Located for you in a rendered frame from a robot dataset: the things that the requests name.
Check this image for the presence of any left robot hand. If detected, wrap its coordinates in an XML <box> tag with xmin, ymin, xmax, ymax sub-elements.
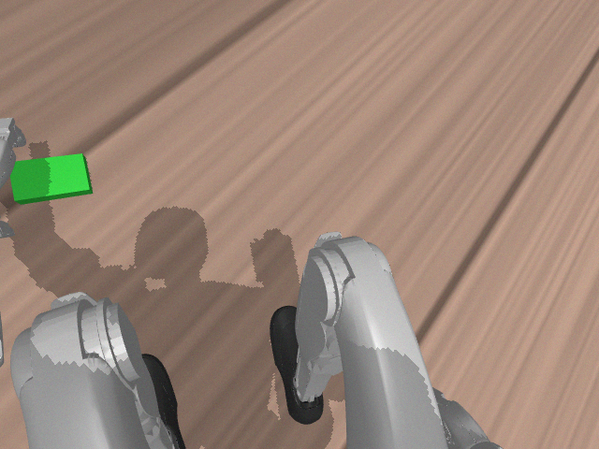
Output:
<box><xmin>0</xmin><ymin>118</ymin><xmax>26</xmax><ymax>239</ymax></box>

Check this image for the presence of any left robot foot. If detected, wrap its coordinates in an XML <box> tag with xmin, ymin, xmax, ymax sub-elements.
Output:
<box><xmin>142</xmin><ymin>354</ymin><xmax>186</xmax><ymax>449</ymax></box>

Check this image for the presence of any small box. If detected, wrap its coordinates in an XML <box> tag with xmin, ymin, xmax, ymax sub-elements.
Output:
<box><xmin>10</xmin><ymin>153</ymin><xmax>93</xmax><ymax>205</ymax></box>

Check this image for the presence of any right robot foot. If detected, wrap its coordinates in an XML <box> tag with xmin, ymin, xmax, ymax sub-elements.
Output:
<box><xmin>270</xmin><ymin>306</ymin><xmax>324</xmax><ymax>425</ymax></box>

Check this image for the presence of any right robot hand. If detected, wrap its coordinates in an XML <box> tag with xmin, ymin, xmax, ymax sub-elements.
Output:
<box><xmin>432</xmin><ymin>388</ymin><xmax>489</xmax><ymax>449</ymax></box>

